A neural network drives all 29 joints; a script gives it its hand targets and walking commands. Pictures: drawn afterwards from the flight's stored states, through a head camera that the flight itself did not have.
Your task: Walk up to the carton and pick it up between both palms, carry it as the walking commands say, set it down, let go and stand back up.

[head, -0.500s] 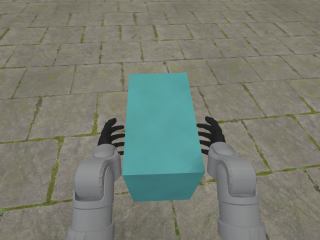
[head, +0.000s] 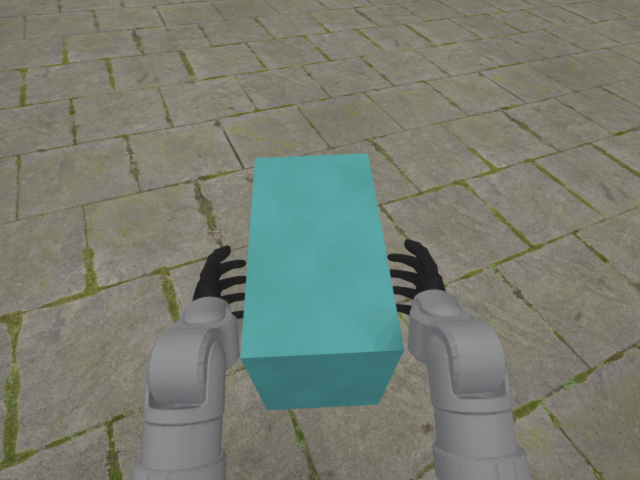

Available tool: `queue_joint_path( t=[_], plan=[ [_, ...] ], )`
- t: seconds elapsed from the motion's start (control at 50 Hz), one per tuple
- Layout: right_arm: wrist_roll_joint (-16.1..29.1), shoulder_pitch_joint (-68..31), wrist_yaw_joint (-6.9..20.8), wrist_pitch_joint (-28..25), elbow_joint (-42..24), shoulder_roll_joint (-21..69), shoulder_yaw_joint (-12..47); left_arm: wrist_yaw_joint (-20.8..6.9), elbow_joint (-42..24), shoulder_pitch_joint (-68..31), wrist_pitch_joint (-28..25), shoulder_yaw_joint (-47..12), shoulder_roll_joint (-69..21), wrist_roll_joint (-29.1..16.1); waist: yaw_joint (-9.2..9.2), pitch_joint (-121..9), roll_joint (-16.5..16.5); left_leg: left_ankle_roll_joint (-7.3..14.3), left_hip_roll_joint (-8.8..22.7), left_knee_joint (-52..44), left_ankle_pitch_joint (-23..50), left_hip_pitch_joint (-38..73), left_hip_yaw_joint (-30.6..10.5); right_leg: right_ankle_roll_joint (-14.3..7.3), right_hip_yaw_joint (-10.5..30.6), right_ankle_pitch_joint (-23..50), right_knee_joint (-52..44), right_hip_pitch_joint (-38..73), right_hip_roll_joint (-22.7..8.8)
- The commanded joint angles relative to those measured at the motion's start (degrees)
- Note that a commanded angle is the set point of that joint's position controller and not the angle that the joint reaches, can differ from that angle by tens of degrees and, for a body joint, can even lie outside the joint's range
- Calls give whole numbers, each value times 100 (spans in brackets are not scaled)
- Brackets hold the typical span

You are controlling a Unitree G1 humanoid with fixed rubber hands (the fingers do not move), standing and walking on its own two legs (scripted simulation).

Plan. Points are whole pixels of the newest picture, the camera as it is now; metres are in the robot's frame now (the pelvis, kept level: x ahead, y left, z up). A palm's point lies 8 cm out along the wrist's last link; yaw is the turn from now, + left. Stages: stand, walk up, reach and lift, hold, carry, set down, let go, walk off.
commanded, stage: carry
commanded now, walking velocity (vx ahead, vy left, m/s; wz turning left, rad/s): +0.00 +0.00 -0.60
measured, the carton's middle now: (317, 282) +0.38 +0.00 +0.02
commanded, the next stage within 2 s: none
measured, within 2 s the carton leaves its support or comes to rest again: neither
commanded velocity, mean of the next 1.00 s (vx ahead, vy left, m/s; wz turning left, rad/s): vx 0.00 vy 0.00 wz -0.60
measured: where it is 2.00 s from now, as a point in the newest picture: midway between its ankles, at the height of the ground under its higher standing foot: outside the picture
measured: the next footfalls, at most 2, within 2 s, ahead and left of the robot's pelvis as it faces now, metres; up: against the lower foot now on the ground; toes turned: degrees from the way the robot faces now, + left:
right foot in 0.36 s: -0.05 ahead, -0.18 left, +0.00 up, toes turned -19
left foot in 0.76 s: -0.05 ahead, +0.00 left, +0.00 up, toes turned -25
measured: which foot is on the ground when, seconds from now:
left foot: down 0.00-0.36, up 0.38-0.74, down 0.76-1.00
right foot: up 0.00-0.34, down 0.36-0.80, up 0.82-1.00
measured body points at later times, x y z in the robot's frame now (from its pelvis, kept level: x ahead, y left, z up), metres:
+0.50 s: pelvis -0.08 -0.07 +0.00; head -0.06 -0.10 +0.45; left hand +0.25 -0.07 +0.07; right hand +0.14 -0.30 +0.06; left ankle -0.04 +0.07 -0.66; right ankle -0.09 -0.17 -0.72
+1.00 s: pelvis -0.16 -0.06 +0.01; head -0.16 -0.04 +0.46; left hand +0.15 -0.11 +0.10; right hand +0.01 -0.32 +0.10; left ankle -0.08 +0.02 -0.72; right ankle -0.23 -0.21 -0.67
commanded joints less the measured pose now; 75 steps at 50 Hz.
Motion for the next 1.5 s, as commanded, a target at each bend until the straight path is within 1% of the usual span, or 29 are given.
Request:
queue_joint_path(
  t=[0.0,0.06,0.16,0.28,0.3,0.34,0.36,0.38,0.42,0.5,0.6,0.74,0.76,0.78,0.8,0.82,0.86,0.88,0.94,1.04,1.08,1.12,1.14,1.16,1.2,1.3,1.36,1.4,1.48],
  plan=[
    [1597,-1402,1147,-205,-622,5832,2235,-1116,-945,-2305,-190,-2817,-5786,-1739,-80,-1881,2296,1042,2850,-1200,1704,1715,-1984,241,-298,-1980,2277,-914,-616],
    [1422,-1713,1142,-179,-603,5890,2201,-1220,-858,-2695,-147,-2877,-5939,-1919,-19,-1113,646,768,2173,-1619,573,529,-1183,386,-492,-1341,3114,-608,-865],
    [1481,-1943,1041,-261,-1086,5629,2099,-1176,-969,-2447,-148,-2956,-6010,-2029,-14,-1645,1607,567,1982,-994,2435,1614,-475,540,-880,-1572,2155,-479,-728],
    [1312,-1302,990,-129,-604,5498,2028,-1129,-489,-1901,1,-2676,-5795,-1827,-85,-1893,1774,358,2133,-161,3223,1826,55,600,-1228,-1471,576,218,-559],
    [1351,-1373,991,-155,-618,5562,2054,-1128,-502,-1877,-6,-2663,-5844,-1829,-31,-2016,1891,206,2085,113,3155,1889,232,585,-1299,-1043,-68,430,-524],
    [1428,-1532,994,-139,-587,5653,2115,-1162,-573,-2009,-15,-2595,-5889,-1875,48,-1851,960,-361,1752,886,1543,751,392,418,-508,581,-1273,1509,-1006],
    [1371,-1470,983,-101,-514,5658,2126,-1181,-354,-1821,4,-2491,-5843,-1890,57,-1864,-388,-633,1300,1776,-535,-800,332,23,999,3278,-858,2534,-2016],
    [1517,-1692,1049,-102,-705,5758,2395,-1168,-325,-1828,-72,-2417,-5884,-1834,72,-1764,-1356,-790,808,2443,-2151,-1845,278,-534,1650,5243,-560,2847,-2417],
    [1846,-2288,1094,-240,-1073,6109,2735,-1224,-548,-1941,-232,-2278,-6085,-1836,35,-2082,-750,-719,774,3222,-1678,-1926,-94,-485,766,5838,-312,3220,-2004],
    [2259,-2625,1167,-433,-1655,6313,3228,-1208,-1044,-1832,-534,-2166,-6102,-1703,94,-2466,-698,-557,660,2975,-1079,-1862,-276,-462,691,4141,-435,3518,-1753],
    [2155,-1861,1152,-478,-1530,5973,3197,-1154,-1077,-1339,-582,-2476,-5729,-1602,169,-2698,-177,-464,310,1925,-990,-1275,-249,-613,1077,3515,-659,2976,-1717],
    [1798,-1341,1098,-272,-1161,5772,2777,-1136,-985,-1538,-312,-2668,-5619,-1714,91,-2310,-296,-236,229,-585,-544,718,19,-251,1341,1800,-1025,1516,-1346],
    [1680,-1103,1090,-237,-1011,5646,2648,-1128,-949,-1590,-267,-2753,-5564,-1737,33,-2313,-107,-172,546,-1034,-305,1410,-185,-85,1191,1210,-911,961,-1152],
    [1660,-1198,1089,-248,-1038,5646,2585,-1133,-846,-1709,-243,-2822,-5725,-1804,-1,-2364,638,22,1237,-1301,-126,2162,-783,24,880,125,-331,215,-910],
    [1623,-1112,1096,-316,-1085,5576,2442,-1156,-1029,-1759,-224,-2945,-5809,-1872,-5,-2167,2252,554,2493,-1180,1004,2234,-1989,251,47,-1046,739,-716,-431],
    [1727,-1495,1129,-390,-1272,5750,2421,-1209,-1223,-2305,-222,-3061,-5918,-1982,-27,-1909,2574,1060,2985,-1335,1566,1694,-2023,257,-120,-1857,2114,-925,-664],
    [1534,-1356,1151,-288,-1096,5662,2442,-1235,-1131,-2383,-219,-3077,-5866,-2014,110,-1440,798,694,2457,-1462,611,951,-1320,270,-189,-1316,2502,-784,-783],
    [1491,-1367,1122,-246,-1023,5622,2410,-1244,-1156,-2369,-209,-3059,-5816,-2057,95,-1265,500,505,2172,-1383,472,542,-849,328,-369,-1116,2437,-544,-791],
    [1529,-1706,1005,-248,-1422,5296,2353,-1213,-836,-2037,-141,-3039,-5845,-2060,66,-1483,1212,393,1930,-936,1776,926,-232,478,-721,-1288,2047,-420,-656],
    [1526,-1373,985,-189,-865,5084,2381,-1130,-515,-1563,-142,-3077,-5616,-1898,52,-1992,1597,130,1814,92,3648,1376,195,590,-1098,-856,565,-66,-450],
    [1516,-1147,992,-197,-644,5110,2297,-1107,-533,-1598,-127,-3036,-5622,-1851,107,-2071,1834,-238,1673,713,3628,1591,460,632,-1110,68,-806,333,-448],
    [1487,-1152,966,-170,-606,5203,2271,-1143,-515,-1585,-86,-2917,-5583,-1876,60,-1813,671,-667,1292,1130,1065,-29,305,417,173,2493,-890,1598,-1367],
    [1631,-1660,1071,-188,-885,5404,2522,-1146,-600,-1754,-199,-2834,-5588,-1858,107,-1740,-776,-787,802,1202,-855,-786,423,-14,894,3744,-822,1867,-1887],
    [1907,-2303,1126,-222,-1351,5509,2813,-1127,-498,-1526,-268,-2618,-5722,-1752,124,-1807,-1100,-818,696,1780,-1288,-793,152,-282,1158,4032,-843,1589,-1957],
    [2033,-2353,1148,-249,-1108,5850,3000,-1167,-661,-1795,-352,-2560,-5800,-1715,60,-1903,-578,-722,586,1725,-920,-831,-92,-256,580,3137,-940,1894,-1896],
    [2355,-2377,1237,-412,-1571,5845,3367,-1135,-1131,-1542,-656,-2657,-5777,-1684,134,-2633,-721,-396,354,199,-9,-95,-378,0,409,1186,-1005,2018,-1526],
    [2209,-2015,1221,-383,-1453,5679,3182,-1098,-850,-1262,-551,-2751,-5765,-1626,108,-2771,402,-127,704,-473,528,983,-860,100,273,504,-711,1287,-1283],
    [2101,-1634,1234,-367,-1133,5550,3037,-1130,-1095,-1482,-481,-2984,-5647,-1716,103,-2242,1186,127,939,-680,-539,648,-1353,190,45,-240,-598,618,-1014],
    [1806,-1537,1197,-277,-899,5367,2780,-1151,-997,-1690,-331,-3072,-5486,-1807,78,-1495,353,-26,502,-341,-1125,20,-865,54,607,-1143,-1271,288,-1248]
  ],
)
